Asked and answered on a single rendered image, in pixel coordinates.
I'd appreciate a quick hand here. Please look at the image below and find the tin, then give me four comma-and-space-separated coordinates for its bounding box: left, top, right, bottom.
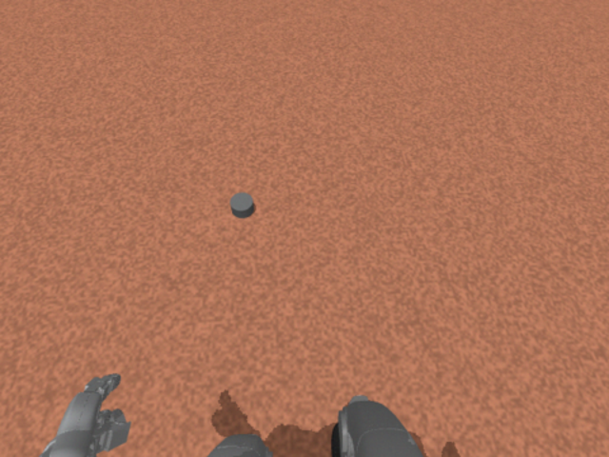
230, 192, 254, 218

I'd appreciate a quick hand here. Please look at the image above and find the left robot arm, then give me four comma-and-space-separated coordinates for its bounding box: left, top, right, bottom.
39, 430, 96, 457

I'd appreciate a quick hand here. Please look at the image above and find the left robot hand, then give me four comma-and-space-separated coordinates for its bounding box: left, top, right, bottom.
56, 373, 131, 454

